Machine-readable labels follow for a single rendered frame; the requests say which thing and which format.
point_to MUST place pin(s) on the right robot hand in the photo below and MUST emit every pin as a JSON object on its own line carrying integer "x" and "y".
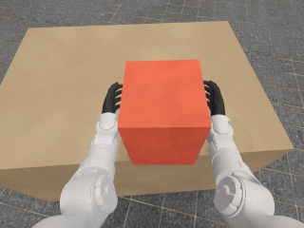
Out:
{"x": 215, "y": 103}

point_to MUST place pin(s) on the left robot hand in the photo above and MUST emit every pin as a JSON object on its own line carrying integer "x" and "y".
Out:
{"x": 109, "y": 105}

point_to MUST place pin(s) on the carton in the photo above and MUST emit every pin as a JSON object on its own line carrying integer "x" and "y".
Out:
{"x": 164, "y": 117}

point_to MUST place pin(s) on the left robot forearm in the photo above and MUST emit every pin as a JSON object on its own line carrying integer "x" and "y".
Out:
{"x": 102, "y": 153}

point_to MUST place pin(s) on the right robot upper arm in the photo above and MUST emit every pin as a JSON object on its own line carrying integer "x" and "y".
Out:
{"x": 246, "y": 204}

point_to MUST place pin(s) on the right robot forearm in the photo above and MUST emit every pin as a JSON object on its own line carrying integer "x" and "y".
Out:
{"x": 223, "y": 152}

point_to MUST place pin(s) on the left robot upper arm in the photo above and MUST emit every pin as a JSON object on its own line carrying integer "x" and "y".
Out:
{"x": 85, "y": 203}

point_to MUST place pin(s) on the pedestal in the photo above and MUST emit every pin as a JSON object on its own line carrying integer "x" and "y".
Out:
{"x": 55, "y": 88}

